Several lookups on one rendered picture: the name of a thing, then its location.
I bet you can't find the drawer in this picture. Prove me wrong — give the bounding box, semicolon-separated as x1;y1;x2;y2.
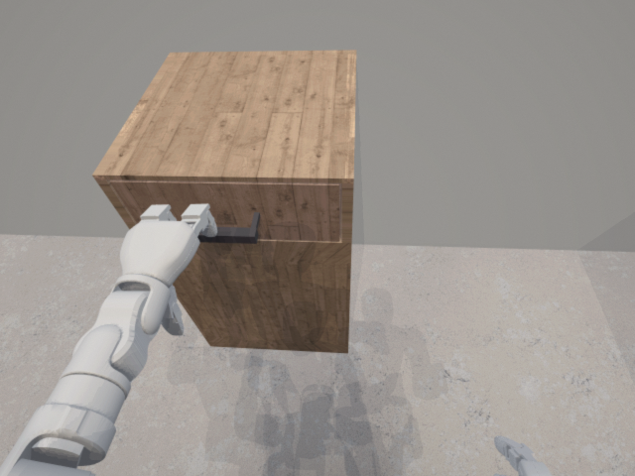
110;179;342;241

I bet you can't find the handle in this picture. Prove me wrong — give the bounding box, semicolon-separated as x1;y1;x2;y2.
197;212;260;244

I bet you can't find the left robot hand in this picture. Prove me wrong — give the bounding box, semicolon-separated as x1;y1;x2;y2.
120;204;217;336

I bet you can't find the robot left forearm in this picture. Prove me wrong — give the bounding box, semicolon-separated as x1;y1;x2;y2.
0;274;171;476

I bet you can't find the cabinet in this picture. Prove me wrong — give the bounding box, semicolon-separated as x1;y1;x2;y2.
92;50;356;353

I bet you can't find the right robot hand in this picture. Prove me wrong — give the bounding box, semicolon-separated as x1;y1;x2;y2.
493;435;552;476

